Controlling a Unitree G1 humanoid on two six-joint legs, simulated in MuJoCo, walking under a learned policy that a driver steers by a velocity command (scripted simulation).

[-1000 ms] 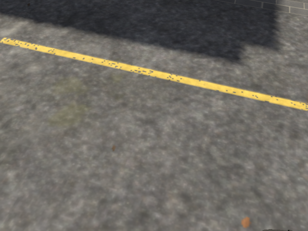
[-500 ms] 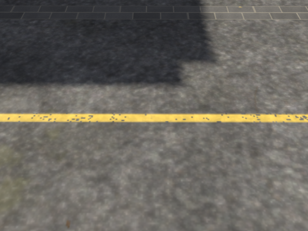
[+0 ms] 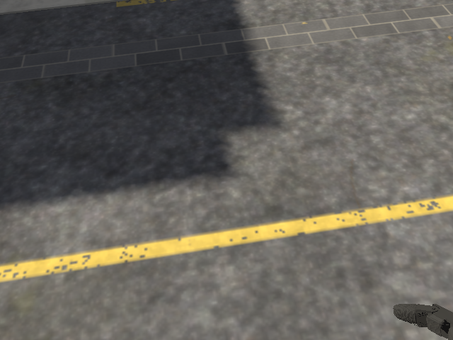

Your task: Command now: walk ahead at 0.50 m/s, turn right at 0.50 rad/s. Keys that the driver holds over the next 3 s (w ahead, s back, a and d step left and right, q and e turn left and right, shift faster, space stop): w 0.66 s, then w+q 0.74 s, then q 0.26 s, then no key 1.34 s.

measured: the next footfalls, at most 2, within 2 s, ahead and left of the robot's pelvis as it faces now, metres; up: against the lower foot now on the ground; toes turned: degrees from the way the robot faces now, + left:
left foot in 0.04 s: +0.20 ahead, +0.13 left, +0.00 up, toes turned -4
right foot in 0.54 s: +0.44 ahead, -0.15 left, +0.00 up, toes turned -7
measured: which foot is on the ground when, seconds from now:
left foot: up 0.00-0.02, down 0.04-0.56, up 0.58-1.00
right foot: down 0.00-0.04, up 0.06-0.52, down 0.54-1.00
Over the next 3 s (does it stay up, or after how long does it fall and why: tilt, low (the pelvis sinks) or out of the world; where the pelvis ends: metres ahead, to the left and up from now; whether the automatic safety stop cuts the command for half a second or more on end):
stays up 0.95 0.06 0.00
